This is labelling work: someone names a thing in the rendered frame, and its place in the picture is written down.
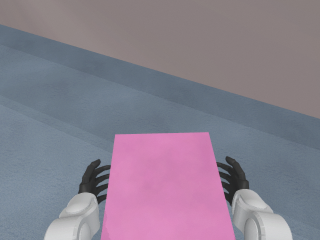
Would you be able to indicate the robot left forearm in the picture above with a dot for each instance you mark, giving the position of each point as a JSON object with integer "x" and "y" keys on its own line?
{"x": 78, "y": 221}

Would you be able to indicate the robot left hand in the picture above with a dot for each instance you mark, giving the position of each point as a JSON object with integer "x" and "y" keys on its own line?
{"x": 89, "y": 180}

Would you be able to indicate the carton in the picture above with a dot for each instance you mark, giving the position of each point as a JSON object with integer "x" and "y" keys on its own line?
{"x": 165, "y": 186}

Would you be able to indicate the robot right forearm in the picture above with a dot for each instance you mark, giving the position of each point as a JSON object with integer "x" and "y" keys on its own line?
{"x": 256, "y": 220}

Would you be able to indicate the robot right hand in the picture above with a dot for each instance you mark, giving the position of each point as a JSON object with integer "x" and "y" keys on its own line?
{"x": 237, "y": 179}

